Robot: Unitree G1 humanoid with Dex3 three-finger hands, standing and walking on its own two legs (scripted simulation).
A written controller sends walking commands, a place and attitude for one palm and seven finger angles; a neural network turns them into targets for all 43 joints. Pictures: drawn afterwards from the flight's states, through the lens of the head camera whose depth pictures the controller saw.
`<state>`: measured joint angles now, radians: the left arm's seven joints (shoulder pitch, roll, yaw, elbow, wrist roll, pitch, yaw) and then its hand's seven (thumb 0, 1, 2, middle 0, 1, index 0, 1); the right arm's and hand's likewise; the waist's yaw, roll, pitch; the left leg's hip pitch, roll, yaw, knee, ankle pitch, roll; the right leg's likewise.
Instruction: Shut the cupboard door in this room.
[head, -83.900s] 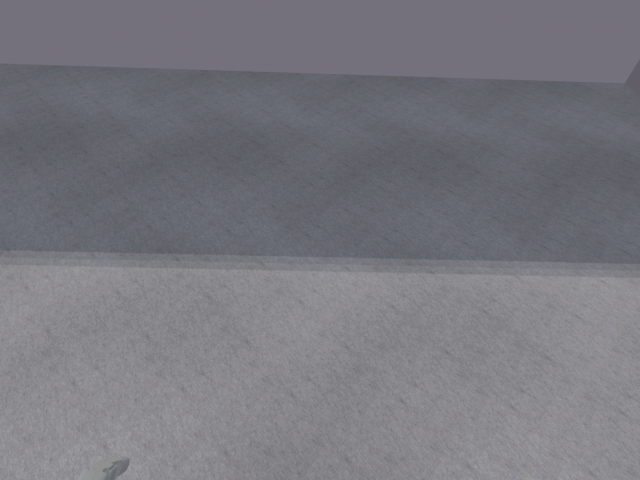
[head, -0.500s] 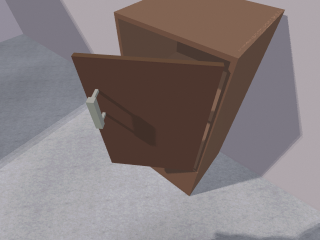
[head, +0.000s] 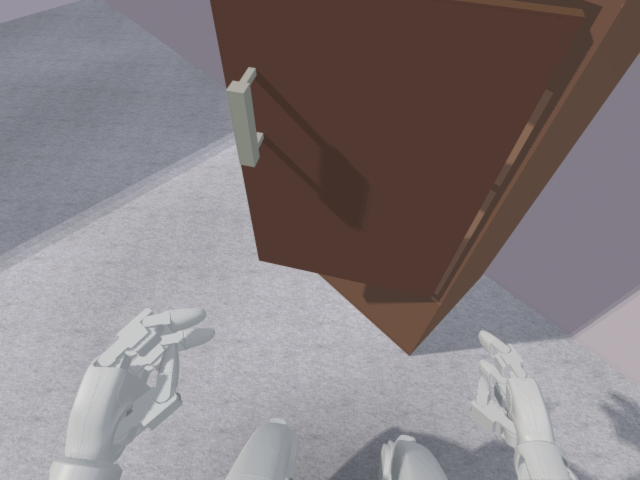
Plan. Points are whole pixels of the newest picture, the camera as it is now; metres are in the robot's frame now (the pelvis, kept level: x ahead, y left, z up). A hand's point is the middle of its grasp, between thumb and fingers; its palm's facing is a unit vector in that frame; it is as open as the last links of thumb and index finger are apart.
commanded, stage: raise the hand and make a fist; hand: left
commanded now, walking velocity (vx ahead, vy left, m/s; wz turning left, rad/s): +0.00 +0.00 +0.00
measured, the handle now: (249, 118) +0.54 +0.18 +0.13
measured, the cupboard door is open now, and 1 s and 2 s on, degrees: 32 32 32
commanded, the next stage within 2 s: bring the fist close to the handle in 1.36 s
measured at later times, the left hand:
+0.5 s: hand (196, 345) +0.23 +0.16 +0.08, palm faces -0.17 -0.98 -0.03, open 3.4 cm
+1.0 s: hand (168, 284) +0.27 +0.19 +0.14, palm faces -0.06 -1.00 -0.08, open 3.1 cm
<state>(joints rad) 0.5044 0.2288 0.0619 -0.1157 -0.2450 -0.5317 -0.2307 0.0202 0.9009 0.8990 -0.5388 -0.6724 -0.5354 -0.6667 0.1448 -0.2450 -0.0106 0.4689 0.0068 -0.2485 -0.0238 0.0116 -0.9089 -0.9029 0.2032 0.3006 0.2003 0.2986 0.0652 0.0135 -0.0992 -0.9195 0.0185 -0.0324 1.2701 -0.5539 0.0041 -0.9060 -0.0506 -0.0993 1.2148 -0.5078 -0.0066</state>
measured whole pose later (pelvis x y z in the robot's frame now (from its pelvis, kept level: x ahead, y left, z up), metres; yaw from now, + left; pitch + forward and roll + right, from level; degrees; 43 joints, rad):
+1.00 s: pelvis +0.04 +0.00 +0.05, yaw +0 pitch +9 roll -2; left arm 0.36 0.29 0.20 -0.13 -0.32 -0.27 -0.31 0.02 0.90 0.90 -1.29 -1.49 -1.29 -1.49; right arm 0.29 -0.24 0.04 0.48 0.04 -0.18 -0.06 0.01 -0.91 -0.90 0.21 0.30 0.20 0.30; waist 0.01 0.04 -0.10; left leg -0.65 0.03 -0.02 1.00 -0.50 0.00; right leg -0.65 -0.03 -0.09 0.95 -0.45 -0.01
